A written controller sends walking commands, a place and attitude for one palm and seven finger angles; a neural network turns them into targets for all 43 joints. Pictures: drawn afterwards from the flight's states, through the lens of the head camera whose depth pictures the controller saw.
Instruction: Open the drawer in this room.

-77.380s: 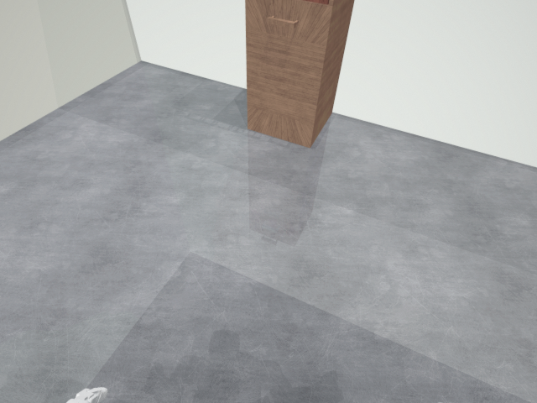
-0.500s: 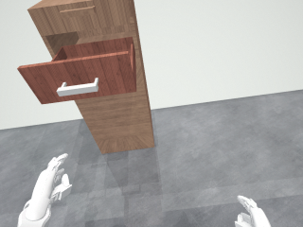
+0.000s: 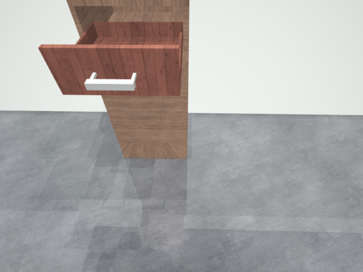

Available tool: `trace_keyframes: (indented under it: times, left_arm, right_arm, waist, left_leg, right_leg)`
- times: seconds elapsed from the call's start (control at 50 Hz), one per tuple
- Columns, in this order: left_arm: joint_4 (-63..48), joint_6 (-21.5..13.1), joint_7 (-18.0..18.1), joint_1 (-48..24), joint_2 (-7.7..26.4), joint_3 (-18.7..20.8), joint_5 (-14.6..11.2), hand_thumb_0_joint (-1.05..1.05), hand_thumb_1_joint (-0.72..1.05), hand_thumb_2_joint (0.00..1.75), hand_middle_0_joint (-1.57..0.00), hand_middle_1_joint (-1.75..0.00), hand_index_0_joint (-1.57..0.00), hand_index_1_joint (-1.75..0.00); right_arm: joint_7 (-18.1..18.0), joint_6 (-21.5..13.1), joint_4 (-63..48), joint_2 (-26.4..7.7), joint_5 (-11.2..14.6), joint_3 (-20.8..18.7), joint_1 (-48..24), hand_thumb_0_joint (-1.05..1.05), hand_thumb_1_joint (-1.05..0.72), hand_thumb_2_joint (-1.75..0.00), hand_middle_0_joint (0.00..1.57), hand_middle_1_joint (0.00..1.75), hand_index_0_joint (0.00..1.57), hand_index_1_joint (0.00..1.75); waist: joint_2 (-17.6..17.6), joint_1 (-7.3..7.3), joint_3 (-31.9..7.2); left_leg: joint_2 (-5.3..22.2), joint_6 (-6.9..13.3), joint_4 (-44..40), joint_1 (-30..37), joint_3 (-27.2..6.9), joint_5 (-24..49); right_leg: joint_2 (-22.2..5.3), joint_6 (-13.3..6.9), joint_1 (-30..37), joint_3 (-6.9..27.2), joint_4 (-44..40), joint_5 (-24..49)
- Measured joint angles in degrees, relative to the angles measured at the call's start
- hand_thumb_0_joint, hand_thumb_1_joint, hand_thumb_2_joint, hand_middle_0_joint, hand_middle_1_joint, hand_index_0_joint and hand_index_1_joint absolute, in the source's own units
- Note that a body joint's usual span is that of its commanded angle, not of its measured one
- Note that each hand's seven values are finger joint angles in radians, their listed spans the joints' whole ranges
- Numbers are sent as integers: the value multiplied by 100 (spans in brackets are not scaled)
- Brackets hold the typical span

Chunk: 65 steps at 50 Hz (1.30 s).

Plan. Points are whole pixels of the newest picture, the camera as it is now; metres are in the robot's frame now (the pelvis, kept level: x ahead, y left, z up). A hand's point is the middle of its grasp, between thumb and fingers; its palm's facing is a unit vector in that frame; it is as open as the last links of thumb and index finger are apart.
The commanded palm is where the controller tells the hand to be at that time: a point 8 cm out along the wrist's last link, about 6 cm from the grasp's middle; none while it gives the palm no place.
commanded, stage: let the arm hang, fingers relaxed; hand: left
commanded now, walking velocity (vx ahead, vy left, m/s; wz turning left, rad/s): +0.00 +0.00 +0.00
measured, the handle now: (112, 80) +0.59 +0.25 +0.10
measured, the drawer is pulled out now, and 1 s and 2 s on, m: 0.30 0.30 0.30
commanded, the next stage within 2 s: look to check the result in 0.42 s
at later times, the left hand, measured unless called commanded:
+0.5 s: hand out of the picture +0.10 +0.21 -0.16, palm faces -0.05 -0.96 -0.29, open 7.4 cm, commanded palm none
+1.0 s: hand out of the picture +0.09 +0.22 -0.15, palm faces -0.03 -0.95 -0.32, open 7.4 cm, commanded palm none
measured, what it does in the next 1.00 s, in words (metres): stands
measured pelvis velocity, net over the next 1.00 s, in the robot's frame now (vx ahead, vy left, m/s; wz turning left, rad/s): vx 0.03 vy -0.02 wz -0.03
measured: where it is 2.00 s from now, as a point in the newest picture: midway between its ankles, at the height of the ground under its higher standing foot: outside the picture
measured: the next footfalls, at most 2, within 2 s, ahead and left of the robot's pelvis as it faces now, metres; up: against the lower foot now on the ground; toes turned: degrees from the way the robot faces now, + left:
none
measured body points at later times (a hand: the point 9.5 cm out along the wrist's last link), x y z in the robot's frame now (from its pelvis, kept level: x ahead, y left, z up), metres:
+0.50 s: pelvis +0.01 -0.01 +0.00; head +0.02 -0.02 +0.45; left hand +0.10 +0.26 -0.13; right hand +0.03 -0.30 -0.14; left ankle +0.05 +0.11 -0.74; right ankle +0.01 -0.10 -0.74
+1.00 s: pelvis +0.03 -0.02 +0.01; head +0.05 -0.03 +0.46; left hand +0.09 +0.27 -0.13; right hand +0.09 -0.29 -0.15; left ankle +0.05 +0.11 -0.74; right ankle +0.01 -0.10 -0.74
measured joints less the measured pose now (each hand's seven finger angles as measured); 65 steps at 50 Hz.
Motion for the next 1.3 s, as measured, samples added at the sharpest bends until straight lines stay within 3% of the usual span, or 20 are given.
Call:
trace_keyframes:
  times: [0.22,0.54,0.98,1.3]
  left_arm:
    - [-173,-158,16,-739,98,7,17,1,91,90,-20,-30,-20,-30]
    - [-156,-201,-20,-1156,129,-16,-11,1,91,90,-20,-30,-20,-30]
    - [7,-200,33,-958,172,-5,-16,1,91,90,-20,-30,-20,-30]
    - [-43,-215,22,-1043,197,-11,-13,1,91,90,-20,-30,-20,-30]
  right_arm:
    - [72,-72,93,-151,-36,-14,-382,1,-90,-89,20,30,20,30]
    - [42,-78,337,-443,-35,-12,-276,1,-90,-89,20,30,20,30]
    - [46,-66,266,-297,-11,38,-616,1,-90,-89,20,30,20,30]
    - [33,-66,260,-418,-16,23,-631,1,-90,-89,20,30,20,30]
  waist:
    - [74,-109,-252]
    - [-172,-251,-46]
    - [-74,-122,-46]
    - [-185,-140,-58]
  left_leg:
    - [46,-49,-173,222,74,38]
    - [128,-124,-468,410,108,82]
    - [137,-144,-582,584,103,-17]
    - [140,-148,-619,659,120,-80]
  right_leg:
    - [42,-41,143,78,-70,7]
    - [130,-95,341,124,-435,111]
    - [143,-105,550,128,-621,50]
    - [146,-102,638,149,-699,16]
